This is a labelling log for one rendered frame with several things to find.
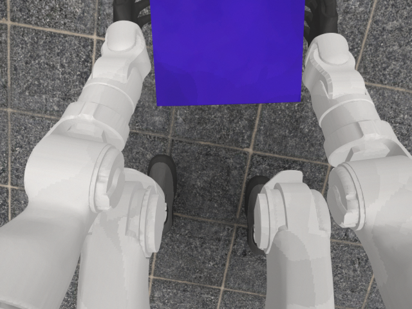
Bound robot right hand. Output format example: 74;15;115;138
303;0;339;48

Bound right robot thigh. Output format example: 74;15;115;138
254;183;335;309

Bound robot left forearm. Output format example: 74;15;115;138
24;21;151;194

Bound robot right forearm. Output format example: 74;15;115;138
302;33;412;167

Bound robot left hand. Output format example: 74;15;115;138
113;0;151;29

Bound carton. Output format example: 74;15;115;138
150;0;305;106

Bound robot right upper arm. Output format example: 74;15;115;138
327;155;412;309

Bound robot left shin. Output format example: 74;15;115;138
89;168;167;232

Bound robot left upper arm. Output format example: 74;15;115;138
0;134;126;309

